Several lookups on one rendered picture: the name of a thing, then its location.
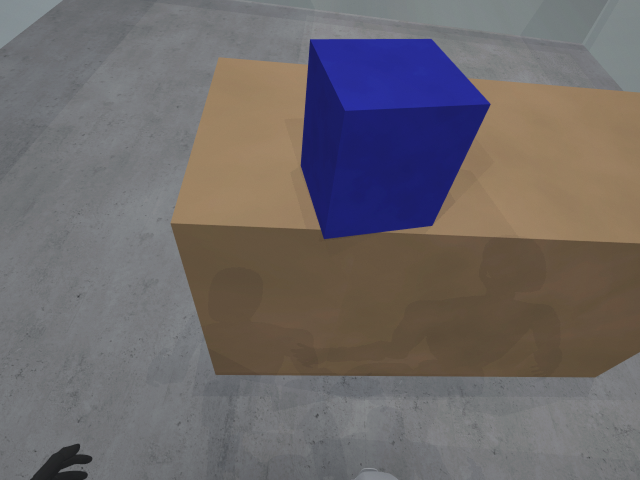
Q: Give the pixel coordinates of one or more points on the carton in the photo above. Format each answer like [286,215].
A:
[387,126]

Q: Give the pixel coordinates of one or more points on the pedestal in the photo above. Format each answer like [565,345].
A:
[530,269]

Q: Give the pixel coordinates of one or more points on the right robot shin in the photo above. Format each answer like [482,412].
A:
[367,469]

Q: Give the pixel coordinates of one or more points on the left robot hand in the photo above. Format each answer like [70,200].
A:
[60,460]

